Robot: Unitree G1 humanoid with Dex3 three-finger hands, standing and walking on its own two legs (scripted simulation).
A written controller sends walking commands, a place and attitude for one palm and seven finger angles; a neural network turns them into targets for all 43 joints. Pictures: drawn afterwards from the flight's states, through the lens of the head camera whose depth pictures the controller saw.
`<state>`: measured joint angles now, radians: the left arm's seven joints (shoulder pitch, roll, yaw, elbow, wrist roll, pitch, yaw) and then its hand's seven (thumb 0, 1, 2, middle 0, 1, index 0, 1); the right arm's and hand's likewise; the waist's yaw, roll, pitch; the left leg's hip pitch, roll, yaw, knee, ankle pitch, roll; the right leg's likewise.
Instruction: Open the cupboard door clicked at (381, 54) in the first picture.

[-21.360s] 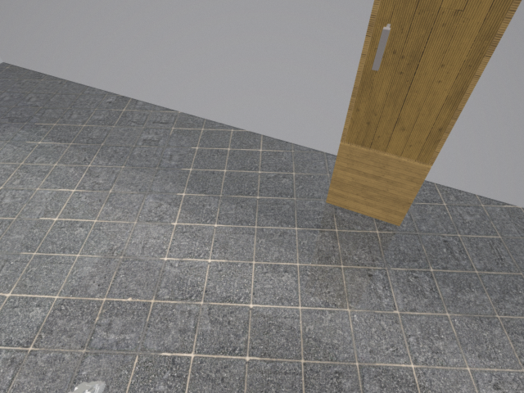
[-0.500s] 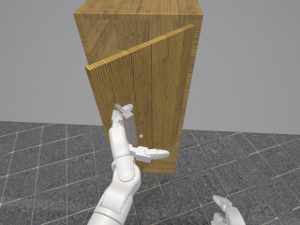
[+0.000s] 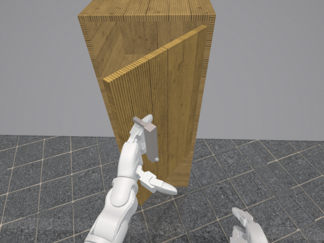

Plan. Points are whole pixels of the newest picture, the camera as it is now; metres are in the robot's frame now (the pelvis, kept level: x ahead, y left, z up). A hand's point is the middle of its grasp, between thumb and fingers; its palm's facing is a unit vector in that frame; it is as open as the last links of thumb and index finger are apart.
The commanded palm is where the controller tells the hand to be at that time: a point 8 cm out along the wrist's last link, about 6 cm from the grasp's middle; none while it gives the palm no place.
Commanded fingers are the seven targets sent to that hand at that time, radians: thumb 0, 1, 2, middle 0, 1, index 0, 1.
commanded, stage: slide the hand sideways off the handle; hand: left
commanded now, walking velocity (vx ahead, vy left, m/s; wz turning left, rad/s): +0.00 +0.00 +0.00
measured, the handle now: (145, 139) +0.35 +0.06 +0.09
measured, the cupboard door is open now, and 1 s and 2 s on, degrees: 51 51 51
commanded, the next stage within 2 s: draw the hand back to the body in 0.86 s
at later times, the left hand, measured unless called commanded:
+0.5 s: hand (139, 178) +0.24 +0.06 +0.09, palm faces -0.04 -1.00 +0.01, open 16.3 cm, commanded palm +0.21 +0.12 +0.09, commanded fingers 0.00 -0.50 0.30 -0.15 -0.30 -0.15 -0.30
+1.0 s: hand (124, 193) +0.21 +0.09 +0.09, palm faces -0.04 -1.00 -0.01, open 16.3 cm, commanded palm +0.18 +0.15 +0.09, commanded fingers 0.00 -0.50 0.30 -0.15 -0.30 -0.15 -0.30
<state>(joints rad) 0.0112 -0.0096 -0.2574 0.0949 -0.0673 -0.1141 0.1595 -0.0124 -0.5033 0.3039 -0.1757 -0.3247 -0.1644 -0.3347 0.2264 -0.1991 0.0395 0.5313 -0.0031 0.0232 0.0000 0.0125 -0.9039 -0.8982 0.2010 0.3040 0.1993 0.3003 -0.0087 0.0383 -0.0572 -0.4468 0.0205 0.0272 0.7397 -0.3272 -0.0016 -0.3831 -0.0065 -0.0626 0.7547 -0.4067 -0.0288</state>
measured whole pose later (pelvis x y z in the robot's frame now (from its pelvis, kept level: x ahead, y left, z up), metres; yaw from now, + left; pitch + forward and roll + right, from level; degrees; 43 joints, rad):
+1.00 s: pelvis +0.02 -0.01 -0.02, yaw +1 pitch +5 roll +0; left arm 0.54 0.12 -0.13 -0.37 -0.12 -0.19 -0.05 -0.01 -0.50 0.30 -0.15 -0.30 -0.15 -0.30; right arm 0.29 -0.24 0.03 0.44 0.01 -0.12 -0.03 0.01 -0.90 -0.90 0.20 0.30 0.20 0.30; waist 0.01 0.05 -0.09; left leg -0.56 0.03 -0.01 0.87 -0.41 -0.02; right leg -0.47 0.00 -0.09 0.87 -0.49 -0.04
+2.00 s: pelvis +0.03 +0.02 +0.03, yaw -1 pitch -4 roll +0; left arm 0.52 0.32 0.23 -0.43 -0.05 -0.07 0.11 0.00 0.32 0.66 -0.19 -0.30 -0.19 -0.30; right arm 0.20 -0.22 0.05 0.61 -0.01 -0.10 -0.08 0.01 -0.90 -0.90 0.20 0.30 0.20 0.30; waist 0.06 0.04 0.01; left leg -0.14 0.00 0.05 0.45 -0.24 0.02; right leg -0.06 -0.01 -0.04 0.41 -0.28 0.00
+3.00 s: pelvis -0.01 +0.02 +0.03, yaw -3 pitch -1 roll -1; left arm 0.55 0.40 0.37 -0.47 -0.05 -0.13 0.11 0.01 0.89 0.90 -0.21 -0.30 -0.21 -0.31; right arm 0.16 -0.24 -0.02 0.56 0.01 0.00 -0.09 0.01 -0.90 -0.90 0.20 0.30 0.20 0.30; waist 0.01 0.04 0.04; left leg -0.26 0.03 0.07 0.45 -0.18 0.02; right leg -0.19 0.02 -0.02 0.42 -0.21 0.00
